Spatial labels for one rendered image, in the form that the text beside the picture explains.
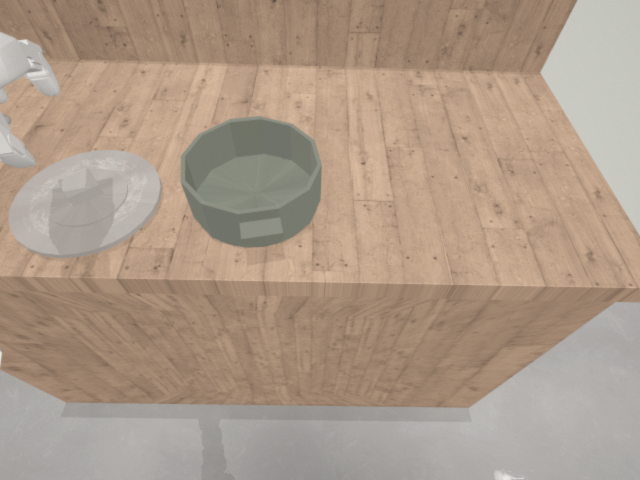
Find pot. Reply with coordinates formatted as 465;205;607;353
180;116;322;248

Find table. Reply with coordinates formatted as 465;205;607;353
0;0;640;408

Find knob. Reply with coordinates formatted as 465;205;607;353
57;168;104;207

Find lid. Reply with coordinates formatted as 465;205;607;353
8;150;162;258

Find robot left hand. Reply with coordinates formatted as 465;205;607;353
0;32;60;168

